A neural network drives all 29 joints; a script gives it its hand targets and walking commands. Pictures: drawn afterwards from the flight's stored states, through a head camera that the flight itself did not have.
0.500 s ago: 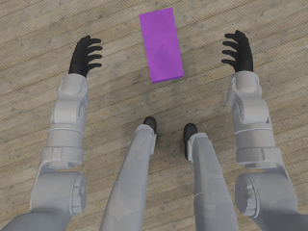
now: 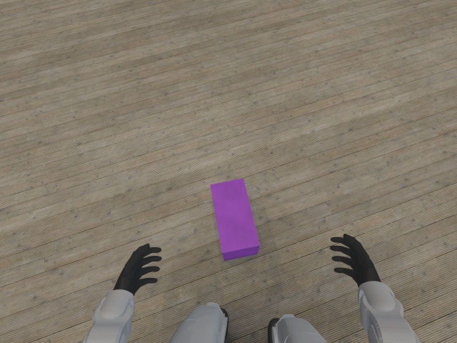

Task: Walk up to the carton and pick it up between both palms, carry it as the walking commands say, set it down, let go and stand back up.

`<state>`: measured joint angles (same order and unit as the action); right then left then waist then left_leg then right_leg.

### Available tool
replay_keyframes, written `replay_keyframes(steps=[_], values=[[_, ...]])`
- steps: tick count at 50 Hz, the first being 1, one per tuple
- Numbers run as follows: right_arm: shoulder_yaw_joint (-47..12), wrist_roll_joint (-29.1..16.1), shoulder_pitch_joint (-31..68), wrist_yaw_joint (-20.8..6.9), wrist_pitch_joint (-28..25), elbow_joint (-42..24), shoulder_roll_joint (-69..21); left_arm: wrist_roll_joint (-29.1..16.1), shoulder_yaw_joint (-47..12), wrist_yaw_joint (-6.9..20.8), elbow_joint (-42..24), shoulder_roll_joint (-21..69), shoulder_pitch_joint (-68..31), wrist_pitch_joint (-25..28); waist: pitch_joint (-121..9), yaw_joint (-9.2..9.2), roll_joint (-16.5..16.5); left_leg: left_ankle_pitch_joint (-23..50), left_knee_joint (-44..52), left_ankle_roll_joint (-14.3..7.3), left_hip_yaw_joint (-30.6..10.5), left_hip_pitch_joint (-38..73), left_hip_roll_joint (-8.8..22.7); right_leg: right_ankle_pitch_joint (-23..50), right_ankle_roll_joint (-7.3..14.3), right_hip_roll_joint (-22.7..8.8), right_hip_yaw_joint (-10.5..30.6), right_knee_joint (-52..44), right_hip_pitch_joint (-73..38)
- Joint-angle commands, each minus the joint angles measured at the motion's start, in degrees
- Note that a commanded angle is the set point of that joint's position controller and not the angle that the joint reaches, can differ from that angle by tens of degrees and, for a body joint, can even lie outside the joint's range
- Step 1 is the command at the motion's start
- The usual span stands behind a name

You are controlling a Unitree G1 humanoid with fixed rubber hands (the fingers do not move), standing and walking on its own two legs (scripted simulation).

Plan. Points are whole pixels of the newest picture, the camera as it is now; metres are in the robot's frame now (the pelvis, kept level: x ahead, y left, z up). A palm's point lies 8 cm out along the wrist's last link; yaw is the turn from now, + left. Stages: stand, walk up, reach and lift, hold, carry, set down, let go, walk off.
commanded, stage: let go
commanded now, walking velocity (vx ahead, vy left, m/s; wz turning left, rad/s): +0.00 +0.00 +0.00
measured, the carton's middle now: (233, 219) +0.51 +0.07 -0.68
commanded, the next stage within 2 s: stand in 0.64 s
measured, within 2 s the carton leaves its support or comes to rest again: neither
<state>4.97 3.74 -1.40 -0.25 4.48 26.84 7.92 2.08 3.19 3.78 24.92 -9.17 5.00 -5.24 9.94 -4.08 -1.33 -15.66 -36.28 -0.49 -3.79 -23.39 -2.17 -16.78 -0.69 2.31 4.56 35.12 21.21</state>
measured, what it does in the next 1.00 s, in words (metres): shifts its weight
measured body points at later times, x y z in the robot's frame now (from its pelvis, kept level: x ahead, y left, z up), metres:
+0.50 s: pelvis +0.06 -0.03 +0.01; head +0.08 -0.03 +0.46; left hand +0.23 +0.21 -0.07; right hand +0.22 -0.25 -0.07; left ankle +0.03 +0.11 -0.73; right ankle +0.02 -0.13 -0.73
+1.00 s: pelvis +0.09 -0.01 -0.01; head +0.01 -0.01 +0.43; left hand +0.15 +0.25 -0.12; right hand +0.19 -0.24 -0.13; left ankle +0.03 +0.11 -0.73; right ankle +0.02 -0.13 -0.73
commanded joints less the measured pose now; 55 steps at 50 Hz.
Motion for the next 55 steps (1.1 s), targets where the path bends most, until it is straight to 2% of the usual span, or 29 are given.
replay_keyframes(steps=[1,3,5,6,10,12,18,20,21,23,25,26,29,30,32,33,35,36,37,38,39,41,42,45,48,49,50,53,55], values=[[0.2,-1.7,-2.9,-0.4,-2.5,-10.3,6.0,-1.6,0.4,0.2,-9.4,-7.8,-1.0,2.7,-17.1,1.88,1.0,6.6,11.6,1.9,5.8,15.1,0.6,3.3,1.0,1.0,-5.1,-11.1,-7.3],[0.0,-0.9,-3.2,-0.5,-3.7,-13.9,9.0,-1.7,1.2,0.0,-11.2,-8.3,0.1,3.7,-17.4,1.09,3.2,10.6,11.5,2.1,5.9,16.4,0.1,7.5,0.7,0.3,-4.4,-11.7,-9.4],[-1.8,-3.7,-3.9,-1.4,-2.8,-12.7,7.2,-2.7,0.1,0.2,-8.9,-8.1,1.9,3.0,-15.6,0.25,-0.1,9.7,11.5,1.6,5.9,18.3,0.6,5.9,1.1,0.0,-4.2,-12.5,-9.9],[-0.3,-2.1,-4.7,-1.6,-2.7,-11.8,7.9,-3.6,-0.3,0.6,-8.4,-8.9,1.2,2.7,-12.7,2.45,3.5,7.0,12.6,1.5,5.9,16.9,0.0,5.8,0.8,-0.2,-3.5,-12.9,-9.9],[-0.6,-2.5,-6.2,-2.1,-2.0,-13.3,8.3,-1.6,0.7,0.7,-9.1,-10.4,1.2,1.4,-11.8,2.30,0.6,7.9,12.0,1.8,7.1,19.4,-0.8,7.8,0.8,-0.4,-3.5,-14.1,-13.1],[-1.7,-2.9,-7.7,-2.7,-0.9,-12.9,8.4,-1.5,1.1,0.7,-8.9,-9.6,2.0,0.6,-10.6,2.79,3.5,7.2,13.5,1.3,6.7,20.9,-1.0,9.2,0.8,-0.5,-3.2,-14.0,-13.2],[-1.9,-4.6,-11.2,-2.3,-0.2,-11.6,8.5,0.7,2.8,0.5,-5.6,-10.0,8.8,-1.0,-13.6,2.34,0.8,17.8,12.1,1.9,6.8,17.6,-2.5,31.3,-0.1,-0.9,-1.8,-12.4,-22.7],[-1.6,-5.0,-12.7,-1.4,-0.5,-8.8,9.9,-0.5,2.7,-0.4,-5.5,-10.9,7.0,-1.7,-8.7,3.94,4.8,14.5,13.3,1.5,6.2,17.9,-1.8,27.3,-1.1,-0.2,-2.8,-11.9,-18.3],[-2.5,-5.6,-10.2,-1.5,-1.3,-13.1,10.8,0.3,3.1,-0.3,-8.9,-10.3,5.6,-1.4,-12.7,1.93,2.0,16.8,11.9,2.3,7.3,15.6,-2.7,30.5,-0.2,-1.5,-0.8,-11.9,-21.4],[-3.7,-6.8,-9.7,-0.4,-1.9,-9.7,9.0,-0.2,3.7,-1.3,-6.5,-10.7,4.5,-2.2,-12.0,2.40,3.4,19.2,11.8,2.0,6.4,17.6,-2.6,37.5,-0.9,-1.5,-1.1,-10.0,-20.1],[-3.2,-6.2,-12.7,0.5,-2.9,-6.6,10.2,-1.1,1.2,-2.1,-6.3,-9.9,5.4,-2.9,-9.8,3.92,2.9,16.9,11.8,3.2,7.0,16.4,-2.6,32.7,-0.8,-0.2,-1.9,-10.8,-20.8],[-3.5,-6.6,-10.4,0.6,-2.7,-9.1,10.1,-1.2,2.2,-2.0,-7.8,-9.1,6.4,-3.1,-12.7,2.00,5.2,16.7,12.3,2.9,7.2,16.0,-2.8,34.6,-0.6,-0.7,-1.5,-10.6,-22.0],[-3.0,-7.2,-8.8,1.2,-3.8,-9.3,10.4,-0.9,2.7,-3.4,-10.8,-8.7,3.6,-3.2,-14.6,2.79,2.3,20.1,11.4,4.0,7.0,13.7,-3.2,44.5,-1.0,-0.9,-0.7,-8.3,-22.2],[-3.8,-8.0,-12.7,0.9,-3.8,-6.0,10.7,-2.2,0.3,-3.8,-11.5,-8.6,4.4,-3.9,-13.1,2.88,-2.2,21.0,10.6,4.6,6.5,13.6,-2.0,41.3,-0.3,-0.5,-0.7,-8.6,-20.7],[-4.6,-6.9,-12.4,1.2,-4.5,-7.4,11.3,-2.3,1.1,-4.5,-8.7,-7.5,5.7,-4.6,-13.8,3.69,3.8,22.8,10.1,4.4,5.9,13.6,-1.7,42.9,-0.7,0.1,-1.8,-7.5,-19.7],[-2.3,-0.7,-20.1,1.8,-6.5,3.0,15.6,1.1,1.5,-5.0,1.9,-13.0,10.2,1.6,-29.3,3.18,6.6,28.0,7.2,2.4,0.4,11.4,5.5,22.5,0.3,-5.1,-6.2,-3.3,-25.6],[-1.7,0.1,-14.5,2.2,-9.1,2.8,16.4,2.1,0.4,-5.0,3.5,-9.0,11.3,6.9,-25.8,0.74,-0.8,29.5,6.3,-0.3,-3.4,12.7,6.7,9.5,0.9,-5.2,-2.9,-3.7,-17.1],[-2.2,-1.3,-16.9,1.3,-9.3,4.1,14.3,2.3,-0.1,-5.4,3.8,-9.6,8.4,8.4,-22.8,4.28,0.8,24.5,7.2,0.0,-4.7,6.8,6.2,6.4,2.6,-6.9,-0.5,-3.4,-14.7],[-2.8,-1.1,-15.6,1.3,-9.7,4.2,12.3,1.6,-0.2,-5.2,4.9,-9.3,9.9,8.9,-22.2,2.60,-2.6,22.9,5.8,-0.5,-4.9,7.3,5.8,5.1,1.9,-6.5,-0.5,-4.2,-13.0],[-2.7,-1.2,-12.8,1.2,-9.6,4.8,12.6,0.7,-0.6,-5.3,6.0,-8.1,8.8,9.1,-19.0,2.01,-3.0,20.1,5.2,-1.1,-5.2,3.5,4.5,6.7,2.6,-7.4,0.0,-4.8,-10.6],[-3.1,-2.2,-15.7,1.3,-9.4,5.8,10.4,1.1,-0.3,-5.2,6.4,-11.2,9.3,9.5,-18.2,3.64,3.5,15.5,3.1,-0.8,-5.3,0.2,3.6,14.6,3.3,-8.6,1.9,-5.4,-10.9],[-3.0,-2.6,-20.0,0.6,-9.3,8.2,10.6,0.4,-0.8,-5.1,7.9,-9.0,8.0,9.4,-16.5,4.93,6.0,10.7,4.3,-0.4,-5.1,-3.0,4.3,26.3,5.5,-11.2,1.8,-3.8,-12.2],[-2.6,-2.2,-20.0,0.9,-9.3,9.6,11.6,0.3,-0.4,-5.0,8.7,-9.9,10.2,9.3,-18.2,3.16,0.5,12.1,3.9,-0.5,-4.5,-1.7,4.1,21.5,4.6,-9.8,0.1,-3.5,-11.7],[-3.0,-2.3,-20.0,0.6,-9.3,11.1,8.4,0.1,0.1,-6.0,10.9,-12.3,12.6,9.2,-10.4,3.87,-0.5,12.9,5.3,-1.8,-6.1,-6.2,3.3,18.3,3.5,-9.5,0.8,-5.2,-8.2],[-1.6,-2.0,-22.9,0.9,-9.1,13.2,11.9,-0.7,-0.2,-6.2,11.6,-9.8,14.4,8.9,-9.4,2.96,3.1,12.1,4.2,-2.3,-7.1,-7.9,3.1,17.5,4.0,-9.2,-0.5,-4.2,-9.3],[-1.4,-1.4,-24.1,1.5,-8.9,13.1,11.4,-0.5,-0.1,-6.6,13.2,-10.7,14.7,8.9,-9.2,4.66,8.3,9.7,3.6,-2.4,-7.8,-7.2,3.3,19.4,4.3,-9.1,-0.6,-5.0,-8.8],[-1.9,-1.7,-24.5,1.7,-8.6,13.7,9.3,-1.1,0.1,-6.3,12.8,-10.7,13.6,9.2,-5.8,4.40,1.2,9.8,5.9,-3.3,-10.0,-8.4,4.1,11.9,4.6,-9.8,-1.6,-4.8,-6.9],[-1.2,-1.5,-22.4,1.8,-8.3,14.6,11.8,-0.9,0.3,-6.6,14.6,-9.1,17.7,8.7,-8.2,2.11,-4.7,19.4,5.1,-3.3,-11.7,-7.2,4.4,5.3,3.3,-7.7,-2.4,-4.8,-8.0],[-2.2,-2.2,-24.8,2.1,-7.9,16.3,8.7,-1.0,0.5,-7.3,15.1,-8.9,15.4,8.9,-5.7,3.71,3.1,12.1,3.8,-3.2,-9.8,-7.9,3.2,12.6,4.2,-8.8,-1.5,-6.3,-5.8]])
